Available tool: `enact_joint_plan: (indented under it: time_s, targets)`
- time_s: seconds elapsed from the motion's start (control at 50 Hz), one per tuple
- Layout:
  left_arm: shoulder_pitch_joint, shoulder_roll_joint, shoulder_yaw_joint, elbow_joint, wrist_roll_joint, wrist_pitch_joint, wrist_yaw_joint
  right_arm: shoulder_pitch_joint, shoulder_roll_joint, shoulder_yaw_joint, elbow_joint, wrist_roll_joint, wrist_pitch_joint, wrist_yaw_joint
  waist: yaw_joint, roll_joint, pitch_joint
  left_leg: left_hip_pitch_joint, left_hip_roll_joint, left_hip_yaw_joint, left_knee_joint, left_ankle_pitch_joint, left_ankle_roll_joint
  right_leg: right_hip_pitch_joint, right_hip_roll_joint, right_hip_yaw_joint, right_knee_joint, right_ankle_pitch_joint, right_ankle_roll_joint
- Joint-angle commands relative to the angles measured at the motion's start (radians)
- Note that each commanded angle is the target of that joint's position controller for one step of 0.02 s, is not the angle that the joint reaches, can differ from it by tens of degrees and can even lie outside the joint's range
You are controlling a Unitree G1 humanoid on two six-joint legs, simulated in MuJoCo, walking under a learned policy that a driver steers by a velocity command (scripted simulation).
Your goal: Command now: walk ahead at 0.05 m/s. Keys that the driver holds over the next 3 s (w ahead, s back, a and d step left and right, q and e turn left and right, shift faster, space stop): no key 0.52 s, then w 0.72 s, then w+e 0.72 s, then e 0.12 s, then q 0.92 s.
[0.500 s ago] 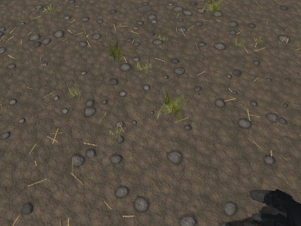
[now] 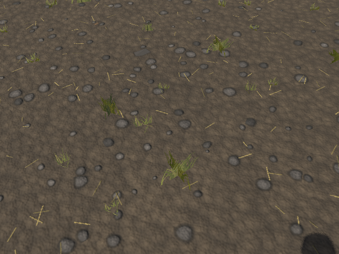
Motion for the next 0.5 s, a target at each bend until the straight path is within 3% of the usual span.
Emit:
enact_joint_plan:
  time_s: [0.02, 0.16, 0.3, 0.5]
  targets:
    - [-0.042, 0.110, 0.026, -0.059, -0.002, -0.015, -0.008, 0.042, -0.101, -0.025, -0.024, -0.004, 0.025, -0.012, -0.006, -0.108, -0.044, -0.049, 0.044, -0.033, -0.057, 0.055, 0.001, 0.128, -0.076, 0.103, -0.091, 0.094, -0.079]
    - [-0.015, 0.098, 0.030, -0.006, -0.012, -0.020, 0.001, 0.036, -0.086, -0.029, 0.022, 0.012, 0.019, -0.016, 0.009, -0.035, -0.074, -0.021, 0.059, -0.045, -0.030, 0.192, -0.006, 0.217, -0.052, 0.069, -0.005, 0.353, -0.091]
    - [-0.034, 0.089, 0.035, 0.053, -0.014, -0.010, 0.003, 0.042, -0.083, -0.034, 0.073, 0.015, 0.034, -0.028, 0.007, -0.015, -0.038, -0.005, 0.061, -0.045, -0.043, 0.168, -0.007, 0.203, -0.035, 0.050, -0.018, 0.280, -0.088]
    - [-0.044, 0.086, 0.036, 0.144, -0.016, 0.005, 0.015, 0.062, -0.074, -0.032, 0.135, 0.014, 0.028, -0.036, 0.014, -0.017, 0.012, -0.025, 0.060, -0.041, -0.087, 0.105, -0.006, 0.213, -0.014, 0.028, -0.052, 0.162, -0.069]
